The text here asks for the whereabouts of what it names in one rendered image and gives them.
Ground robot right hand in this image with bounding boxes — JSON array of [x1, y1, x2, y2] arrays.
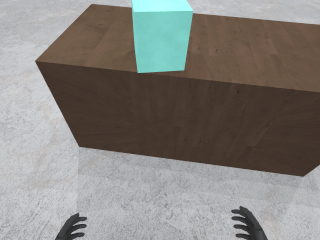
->
[[231, 206, 268, 240]]

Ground carton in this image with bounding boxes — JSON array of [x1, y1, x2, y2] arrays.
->
[[131, 0, 193, 73]]

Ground pedestal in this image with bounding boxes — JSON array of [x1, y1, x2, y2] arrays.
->
[[35, 4, 320, 177]]

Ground robot left hand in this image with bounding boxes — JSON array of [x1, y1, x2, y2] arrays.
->
[[55, 213, 87, 240]]

